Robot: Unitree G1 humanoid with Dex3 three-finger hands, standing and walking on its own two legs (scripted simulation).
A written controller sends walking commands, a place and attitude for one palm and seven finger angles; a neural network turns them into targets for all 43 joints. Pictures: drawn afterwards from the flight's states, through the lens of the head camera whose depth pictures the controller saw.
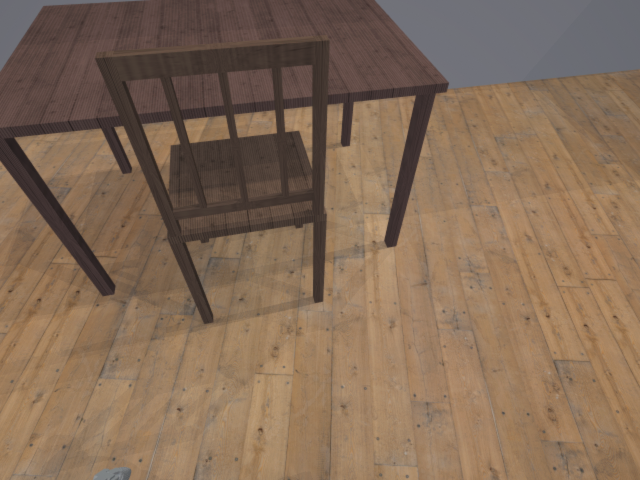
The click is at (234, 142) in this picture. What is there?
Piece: chair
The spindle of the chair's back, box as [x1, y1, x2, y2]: [218, 72, 248, 202]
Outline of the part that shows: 218,73 242,202 248,201 226,72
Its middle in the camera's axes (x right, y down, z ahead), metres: -0.19 -0.21 +0.86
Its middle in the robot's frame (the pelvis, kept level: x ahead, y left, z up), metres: +0.78 +0.23 -0.05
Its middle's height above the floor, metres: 0.72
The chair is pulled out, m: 0.00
